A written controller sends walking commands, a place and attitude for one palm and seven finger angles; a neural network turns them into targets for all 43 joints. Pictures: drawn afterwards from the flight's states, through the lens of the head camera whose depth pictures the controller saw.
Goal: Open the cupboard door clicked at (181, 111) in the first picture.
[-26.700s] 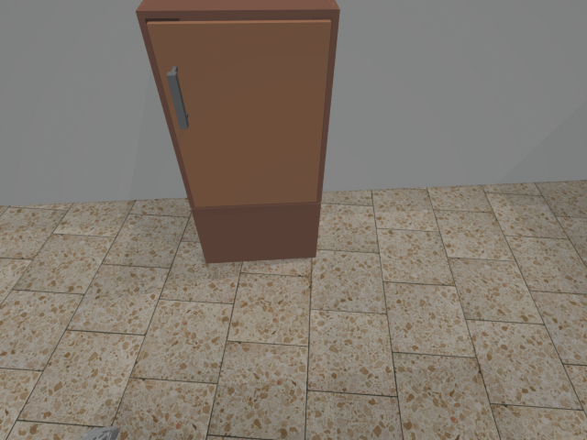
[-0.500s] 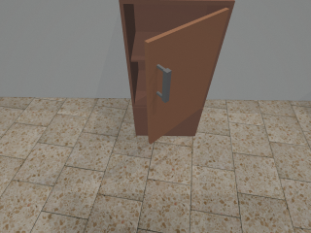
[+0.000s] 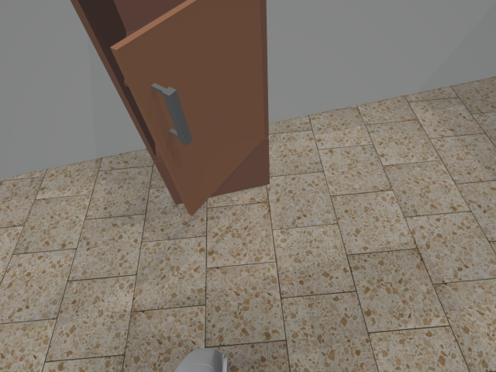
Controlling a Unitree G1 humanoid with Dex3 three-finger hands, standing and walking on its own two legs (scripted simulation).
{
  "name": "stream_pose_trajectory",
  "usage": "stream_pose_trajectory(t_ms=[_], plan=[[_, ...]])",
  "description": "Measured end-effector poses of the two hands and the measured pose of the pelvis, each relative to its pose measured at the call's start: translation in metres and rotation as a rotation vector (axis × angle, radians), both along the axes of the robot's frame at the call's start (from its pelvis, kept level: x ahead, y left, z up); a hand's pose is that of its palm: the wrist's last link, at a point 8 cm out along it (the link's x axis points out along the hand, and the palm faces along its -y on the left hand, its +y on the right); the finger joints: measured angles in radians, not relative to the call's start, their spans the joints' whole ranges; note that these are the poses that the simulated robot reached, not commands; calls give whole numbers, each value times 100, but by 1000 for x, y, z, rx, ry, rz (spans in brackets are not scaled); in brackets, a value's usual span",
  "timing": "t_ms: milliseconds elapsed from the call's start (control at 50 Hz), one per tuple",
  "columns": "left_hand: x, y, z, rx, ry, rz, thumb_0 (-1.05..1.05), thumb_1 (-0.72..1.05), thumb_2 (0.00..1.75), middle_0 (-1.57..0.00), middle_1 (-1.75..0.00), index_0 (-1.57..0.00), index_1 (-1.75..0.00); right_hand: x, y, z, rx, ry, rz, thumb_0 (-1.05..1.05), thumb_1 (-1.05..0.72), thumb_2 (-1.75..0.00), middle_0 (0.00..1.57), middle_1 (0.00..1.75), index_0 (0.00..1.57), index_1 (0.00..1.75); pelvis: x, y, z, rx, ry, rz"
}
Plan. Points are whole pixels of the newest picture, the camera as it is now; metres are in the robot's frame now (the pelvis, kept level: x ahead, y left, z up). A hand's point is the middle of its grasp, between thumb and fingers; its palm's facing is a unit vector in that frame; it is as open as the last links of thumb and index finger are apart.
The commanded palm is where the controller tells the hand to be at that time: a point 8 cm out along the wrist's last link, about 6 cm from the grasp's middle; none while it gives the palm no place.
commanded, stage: walk to a spot facing it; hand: left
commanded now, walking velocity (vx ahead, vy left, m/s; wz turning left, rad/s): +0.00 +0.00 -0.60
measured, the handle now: (172, 115) +0.60 +0.22 +0.02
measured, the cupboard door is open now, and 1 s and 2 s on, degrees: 41 41 41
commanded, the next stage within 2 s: none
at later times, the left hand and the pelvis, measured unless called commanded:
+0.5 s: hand out of the picture +0.11 +0.23 -0.17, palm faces -0.18 -0.96 -0.23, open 7.4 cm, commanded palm none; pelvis +0.05 +0.04 +0.00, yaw -17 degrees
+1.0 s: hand (199, 286) +0.28 +0.14 -0.16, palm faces -0.61 -0.77 -0.19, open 7.4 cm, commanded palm none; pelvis +0.07 +0.06 +0.00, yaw -36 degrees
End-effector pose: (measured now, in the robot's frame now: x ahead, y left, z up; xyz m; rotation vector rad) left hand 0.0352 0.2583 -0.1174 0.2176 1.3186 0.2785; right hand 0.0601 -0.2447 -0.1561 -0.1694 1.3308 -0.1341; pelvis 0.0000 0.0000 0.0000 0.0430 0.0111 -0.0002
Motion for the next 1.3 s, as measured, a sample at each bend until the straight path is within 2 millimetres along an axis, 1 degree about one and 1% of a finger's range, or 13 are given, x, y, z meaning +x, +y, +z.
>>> stream_pose_trajectory(t_ms=[140,280,420,520,560,640,720,780,900,1000,1080,1160,1300], plan=[[20,-21,5,-29,15,-78,0,91,90,-20,-30,-21,-30,38,-20,22,-28,-137,-62,1,-91,-90,20,30,20,30,9,-8,11,2,20,-90],[35,-24,-1,-63,26,-131,1,90,90,-20,-30,-21,-30,59,-19,33,-52,-199,-103,1,-91,-90,20,30,20,30,19,0,10,-17,24,-164],[55,-1,-11,-81,64,-201,1,90,90,-20,-30,-21,-30,67,2,43,-72,-233,-154,1,-91,-90,20,30,20,30,33,22,8,-33,39,-245],[87,30,-28,-85,77,-257,1,90,90,-20,-30,-21,-30,64,23,47,-110,-258,-204,1,-91,-90,20,30,20,30,50,46,-1,-61,56,-298],[107,40,-34,-88,67,-281,1,90,90,-20,-30,-21,-30,54,32,47,-132,-247,-218,1,-91,-90,20,30,20,30,54,55,-3,-66,50,-318],[153,48,-27,-95,24,-372,1,91,90,-20,-30,-20,-30,20,51,55,-150,-167,-257,1,-91,-90,20,30,21,30,61,67,6,-87,41,-380],[195,44,-20,-104,-22,-457,1,91,90,-20,-30,-20,-30,-21,68,60,-150,-89,-342,1,-91,-90,20,30,21,30,67,75,13,-102,44,-438],[219,33,-18,-112,-37,-522,1,91,90,-19,-30,-20,-30,-53,80,60,-146,-40,-422,1,-91,-90,20,30,21,30,70,77,14,-101,44,-484],[252,-13,-17,-141,-56,-653,1,91,90,-19,-30,-20,-30,-115,105,51,-112,50,-573,1,-91,-90,20,30,21,30,71,73,10,-80,37,-566],[271,-71,-13,-165,-90,-781,1,91,90,-19,-30,-20,-30,-161,121,34,-54,112,-684,1,-91,-90,20,30,21,30,66,62,3,-55,28,-635],[279,-119,-10,-162,-156,-878,1,91,90,-20,-30,-20,-30,-189,123,11,1,132,-767,1,-91,-90,20,30,21,30,59,45,-9,-30,24,-692],[272,-140,0,-142,-181,-911,1,91,90,-20,-30,-20,-30,-193,110,5,27,123,-818,1,-91,-90,20,30,20,30,53,34,-5,-33,11,-736],[246,-136,8,-112,-83,-907,1,91,90,-20,-30,-21,-30,-152,58,21,-7,-46,-846,1,-91,-90,20,30,20,30,60,11,11,-7,15,-816]])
